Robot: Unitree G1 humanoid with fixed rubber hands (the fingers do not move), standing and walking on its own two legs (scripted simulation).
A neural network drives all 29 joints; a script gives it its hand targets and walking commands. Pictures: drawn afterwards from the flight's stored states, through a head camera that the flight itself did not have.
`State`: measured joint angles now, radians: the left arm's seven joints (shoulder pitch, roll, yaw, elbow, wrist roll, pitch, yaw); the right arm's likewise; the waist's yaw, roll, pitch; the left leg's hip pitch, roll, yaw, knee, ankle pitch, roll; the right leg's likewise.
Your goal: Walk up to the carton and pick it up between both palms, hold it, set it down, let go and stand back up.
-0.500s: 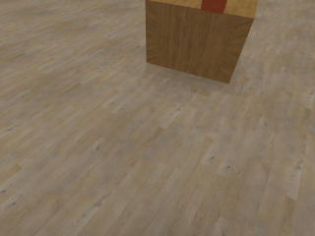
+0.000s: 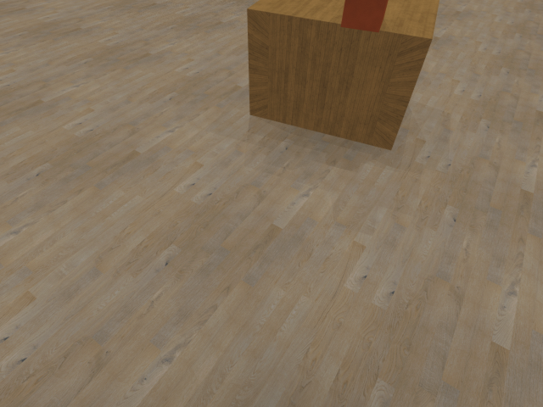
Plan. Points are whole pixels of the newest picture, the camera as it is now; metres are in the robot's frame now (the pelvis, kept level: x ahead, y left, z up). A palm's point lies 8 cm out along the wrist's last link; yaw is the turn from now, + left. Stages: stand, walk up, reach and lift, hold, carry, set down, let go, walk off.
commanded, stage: walk up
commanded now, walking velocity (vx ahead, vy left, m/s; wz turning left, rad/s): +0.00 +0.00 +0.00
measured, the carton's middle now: out of the picture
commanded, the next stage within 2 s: none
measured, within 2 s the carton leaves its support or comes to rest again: neither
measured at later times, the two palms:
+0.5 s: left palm out of the picture +0.07 +0.16 -0.11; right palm out of the picture +0.08 -0.34 -0.15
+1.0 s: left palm (179, 303) +0.34 +0.18 -0.14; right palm (415, 278) +0.40 -0.31 -0.14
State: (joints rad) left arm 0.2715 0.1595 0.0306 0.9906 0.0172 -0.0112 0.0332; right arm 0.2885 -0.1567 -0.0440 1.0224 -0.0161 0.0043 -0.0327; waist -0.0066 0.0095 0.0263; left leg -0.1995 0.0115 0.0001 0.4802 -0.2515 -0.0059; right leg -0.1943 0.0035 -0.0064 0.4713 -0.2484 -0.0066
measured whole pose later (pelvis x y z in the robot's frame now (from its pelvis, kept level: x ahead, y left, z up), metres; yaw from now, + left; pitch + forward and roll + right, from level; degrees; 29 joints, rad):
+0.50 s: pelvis +0.07 -0.09 +0.00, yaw -9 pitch +1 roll +4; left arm 0.42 0.17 0.05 0.99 0.04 -0.05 0.00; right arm 0.28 -0.24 -0.08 1.00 -0.04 -0.04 0.04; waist 0.05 0.03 -0.04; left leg -0.54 0.07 0.05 1.14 -0.30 0.02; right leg -0.21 -0.07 -0.05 0.53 -0.34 -0.01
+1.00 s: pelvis +0.36 -0.06 -0.01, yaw -10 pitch +0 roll -1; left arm 0.41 0.15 0.05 1.03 0.02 -0.07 0.03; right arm 0.16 -0.22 -0.06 0.99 -0.03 -0.07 0.02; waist 0.02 0.02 0.07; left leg -0.29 -0.01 0.21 0.54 -0.25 0.11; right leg -0.37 -0.09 -0.02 1.32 -0.32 -0.03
